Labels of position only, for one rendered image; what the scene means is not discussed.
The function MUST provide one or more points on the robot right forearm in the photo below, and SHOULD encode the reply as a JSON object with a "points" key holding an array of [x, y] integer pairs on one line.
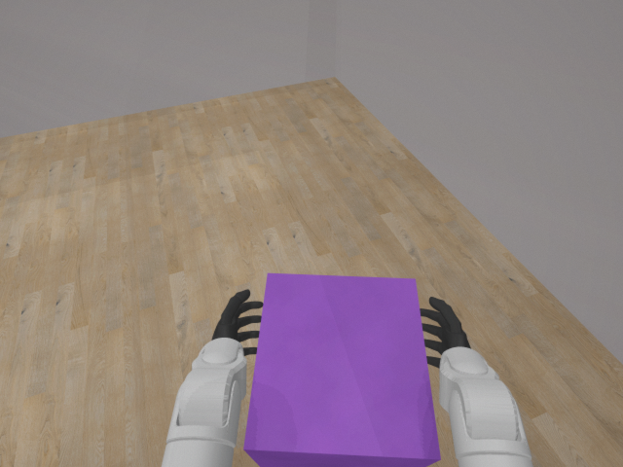
{"points": [[486, 424]]}

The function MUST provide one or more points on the robot left forearm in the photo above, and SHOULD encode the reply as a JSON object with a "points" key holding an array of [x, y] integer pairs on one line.
{"points": [[204, 424]]}

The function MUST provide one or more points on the right robot hand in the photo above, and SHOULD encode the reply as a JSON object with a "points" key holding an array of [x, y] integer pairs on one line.
{"points": [[450, 332]]}

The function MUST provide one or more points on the left robot hand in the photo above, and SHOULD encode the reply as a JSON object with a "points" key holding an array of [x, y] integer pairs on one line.
{"points": [[229, 323]]}

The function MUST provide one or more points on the carton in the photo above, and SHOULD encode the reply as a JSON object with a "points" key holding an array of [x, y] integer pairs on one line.
{"points": [[341, 376]]}

